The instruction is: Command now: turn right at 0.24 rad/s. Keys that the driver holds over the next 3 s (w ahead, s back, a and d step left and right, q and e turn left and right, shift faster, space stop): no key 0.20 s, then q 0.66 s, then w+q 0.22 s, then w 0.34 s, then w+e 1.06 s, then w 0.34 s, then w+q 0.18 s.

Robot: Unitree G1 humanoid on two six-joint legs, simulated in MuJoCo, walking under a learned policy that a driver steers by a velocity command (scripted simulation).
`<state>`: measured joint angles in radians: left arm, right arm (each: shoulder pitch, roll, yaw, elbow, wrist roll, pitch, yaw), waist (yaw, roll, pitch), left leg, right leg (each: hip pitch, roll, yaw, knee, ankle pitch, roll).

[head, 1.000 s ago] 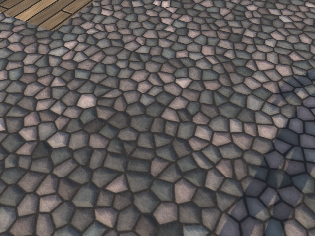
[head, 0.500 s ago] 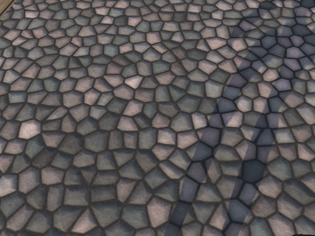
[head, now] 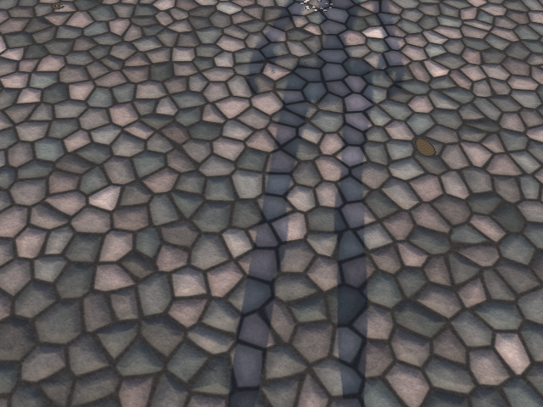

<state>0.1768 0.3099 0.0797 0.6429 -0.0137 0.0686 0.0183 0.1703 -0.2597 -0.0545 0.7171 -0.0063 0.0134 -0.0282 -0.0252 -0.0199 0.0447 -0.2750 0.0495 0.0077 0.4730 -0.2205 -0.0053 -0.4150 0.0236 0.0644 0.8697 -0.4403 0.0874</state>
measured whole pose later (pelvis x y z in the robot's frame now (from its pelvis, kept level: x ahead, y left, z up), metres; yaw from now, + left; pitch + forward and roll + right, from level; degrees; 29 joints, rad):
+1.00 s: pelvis +0.01 +0.04 +0.01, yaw +22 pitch +2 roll -3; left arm 0.13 0.31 0.09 0.74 -0.01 -0.01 0.04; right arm 0.23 -0.30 -0.05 0.66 0.01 0.01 -0.03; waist -0.02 -0.02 0.02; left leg -0.24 -0.10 -0.17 0.41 -0.19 0.10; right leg -0.46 0.01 0.12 0.80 -0.27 0.10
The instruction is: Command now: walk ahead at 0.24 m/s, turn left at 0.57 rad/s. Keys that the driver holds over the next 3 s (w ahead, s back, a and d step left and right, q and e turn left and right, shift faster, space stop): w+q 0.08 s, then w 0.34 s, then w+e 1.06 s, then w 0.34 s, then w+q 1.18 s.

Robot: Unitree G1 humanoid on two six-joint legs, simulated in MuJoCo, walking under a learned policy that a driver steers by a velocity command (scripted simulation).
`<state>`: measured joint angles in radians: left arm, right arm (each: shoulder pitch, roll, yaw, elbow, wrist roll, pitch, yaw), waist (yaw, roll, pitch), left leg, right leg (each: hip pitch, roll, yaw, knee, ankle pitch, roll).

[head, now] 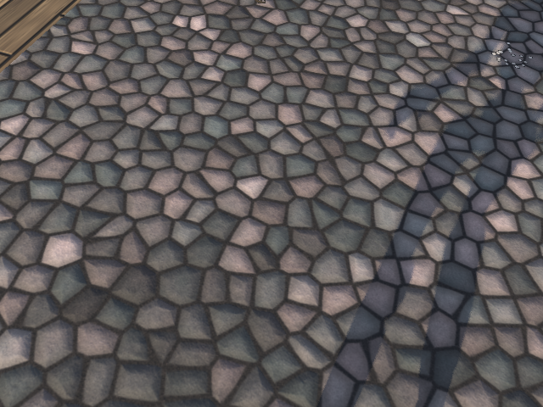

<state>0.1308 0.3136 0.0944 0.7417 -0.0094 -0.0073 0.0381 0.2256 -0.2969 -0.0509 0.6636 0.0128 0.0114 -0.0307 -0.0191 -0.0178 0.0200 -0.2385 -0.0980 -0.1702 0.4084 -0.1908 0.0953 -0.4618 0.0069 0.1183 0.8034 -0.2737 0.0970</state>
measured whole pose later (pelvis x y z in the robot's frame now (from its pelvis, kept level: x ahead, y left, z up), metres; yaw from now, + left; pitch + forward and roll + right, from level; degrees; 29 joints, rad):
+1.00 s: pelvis +0.43 +0.04 -0.01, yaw -7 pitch +1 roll +3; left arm 0.13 0.31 0.05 0.68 -0.02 -0.03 -0.03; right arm 0.33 -0.30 -0.08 0.81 0.00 -0.09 0.00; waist -0.08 -0.04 0.04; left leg 0.04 -0.03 0.20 0.22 -0.27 0.01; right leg -0.68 -0.11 0.03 0.77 -0.01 -0.01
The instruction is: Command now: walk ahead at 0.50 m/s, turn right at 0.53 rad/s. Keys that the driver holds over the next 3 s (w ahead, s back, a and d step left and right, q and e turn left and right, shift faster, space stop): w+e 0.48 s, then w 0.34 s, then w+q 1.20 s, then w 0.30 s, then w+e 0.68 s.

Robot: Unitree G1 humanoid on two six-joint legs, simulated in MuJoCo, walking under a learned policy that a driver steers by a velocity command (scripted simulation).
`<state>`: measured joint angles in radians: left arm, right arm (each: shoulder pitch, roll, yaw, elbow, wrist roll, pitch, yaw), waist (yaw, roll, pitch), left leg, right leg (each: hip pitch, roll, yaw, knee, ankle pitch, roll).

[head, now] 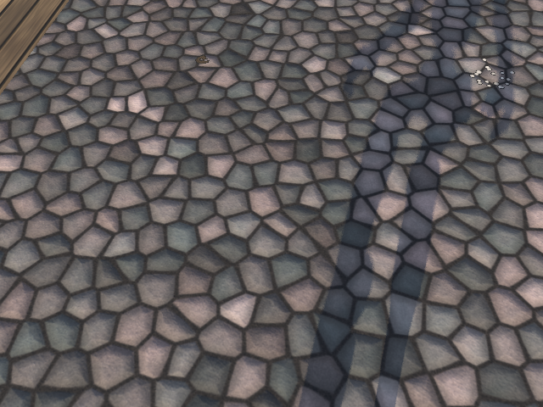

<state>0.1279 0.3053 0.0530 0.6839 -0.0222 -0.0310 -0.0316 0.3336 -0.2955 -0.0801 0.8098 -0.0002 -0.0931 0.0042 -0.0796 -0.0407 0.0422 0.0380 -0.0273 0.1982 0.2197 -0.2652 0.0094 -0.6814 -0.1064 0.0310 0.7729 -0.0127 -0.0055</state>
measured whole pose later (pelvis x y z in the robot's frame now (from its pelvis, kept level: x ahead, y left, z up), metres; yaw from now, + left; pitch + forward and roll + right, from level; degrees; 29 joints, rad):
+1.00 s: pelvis +0.55 -0.10 +0.01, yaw -20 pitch +2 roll +1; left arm 0.07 0.27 0.03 0.65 -0.01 -0.08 -0.02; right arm 0.41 -0.27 -0.04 0.84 0.02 -0.07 0.01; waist -0.11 -0.04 0.04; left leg -0.05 -0.05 -0.03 0.26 -0.24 0.03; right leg -0.60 -0.07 0.07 0.62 -0.04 0.03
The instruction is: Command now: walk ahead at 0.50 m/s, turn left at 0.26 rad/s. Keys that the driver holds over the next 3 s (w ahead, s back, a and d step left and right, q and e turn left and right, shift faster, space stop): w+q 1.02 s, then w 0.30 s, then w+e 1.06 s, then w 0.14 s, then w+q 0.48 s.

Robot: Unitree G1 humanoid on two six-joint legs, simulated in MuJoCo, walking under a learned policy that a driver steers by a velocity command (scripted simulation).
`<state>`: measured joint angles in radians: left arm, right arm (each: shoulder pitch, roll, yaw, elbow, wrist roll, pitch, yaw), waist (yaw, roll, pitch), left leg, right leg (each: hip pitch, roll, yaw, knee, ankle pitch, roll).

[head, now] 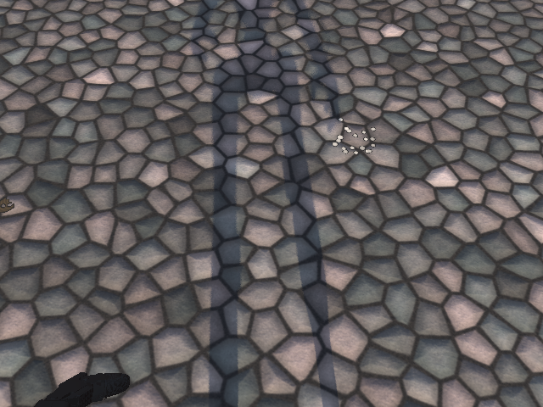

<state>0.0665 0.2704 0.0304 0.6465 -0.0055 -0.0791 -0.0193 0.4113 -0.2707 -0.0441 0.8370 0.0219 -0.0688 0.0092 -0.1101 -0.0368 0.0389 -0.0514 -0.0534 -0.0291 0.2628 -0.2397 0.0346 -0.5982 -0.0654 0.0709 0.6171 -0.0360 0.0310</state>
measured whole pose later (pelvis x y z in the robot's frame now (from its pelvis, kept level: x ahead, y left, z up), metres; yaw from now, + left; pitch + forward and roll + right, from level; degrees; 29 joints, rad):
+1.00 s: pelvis +0.50 +0.11 +0.00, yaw +34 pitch +2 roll +0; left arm 0.03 0.30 0.04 0.70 0.00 -0.09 -0.02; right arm 0.35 -0.30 -0.07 0.70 0.02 -0.04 -0.01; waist -0.08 -0.04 0.04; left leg -0.12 -0.11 -0.14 0.36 -0.26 0.07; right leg -0.62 -0.06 0.10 0.59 0.04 0.07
